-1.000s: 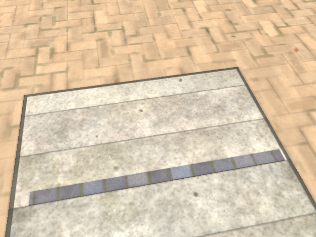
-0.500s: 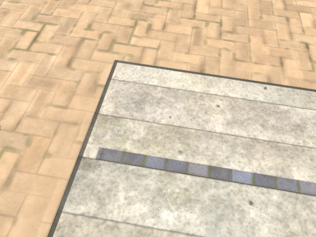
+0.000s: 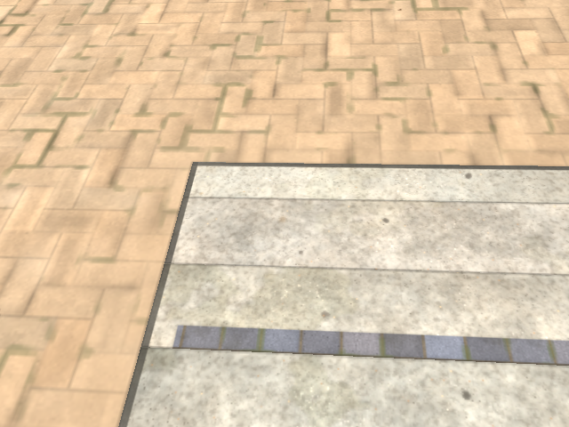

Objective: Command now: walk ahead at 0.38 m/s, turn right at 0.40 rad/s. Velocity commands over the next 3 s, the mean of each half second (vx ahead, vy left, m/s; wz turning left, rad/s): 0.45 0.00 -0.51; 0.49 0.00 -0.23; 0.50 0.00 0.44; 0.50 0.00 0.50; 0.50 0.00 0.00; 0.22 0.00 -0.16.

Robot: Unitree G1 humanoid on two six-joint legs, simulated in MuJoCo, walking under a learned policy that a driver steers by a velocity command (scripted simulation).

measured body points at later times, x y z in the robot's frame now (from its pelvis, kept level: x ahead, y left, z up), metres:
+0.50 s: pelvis +0.24 +0.01 +0.00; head +0.28 +0.00 +0.45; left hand +0.41 +0.26 -0.11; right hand +0.33 -0.29 -0.09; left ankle +0.32 +0.11 -0.73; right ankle +0.11 -0.09 -0.63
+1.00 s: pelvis +0.47 -0.15 +0.01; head +0.49 -0.17 +0.45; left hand +0.69 +0.05 -0.09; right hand +0.45 -0.44 -0.12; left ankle +0.49 +0.02 -0.64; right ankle +0.46 -0.24 -0.73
